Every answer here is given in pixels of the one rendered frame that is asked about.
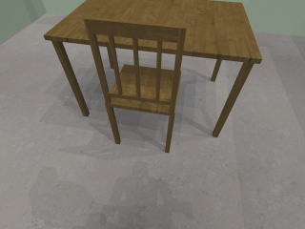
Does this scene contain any chair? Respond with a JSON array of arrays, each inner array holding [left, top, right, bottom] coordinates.
[[83, 16, 187, 153]]

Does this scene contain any table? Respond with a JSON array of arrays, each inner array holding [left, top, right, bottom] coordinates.
[[43, 0, 262, 137]]

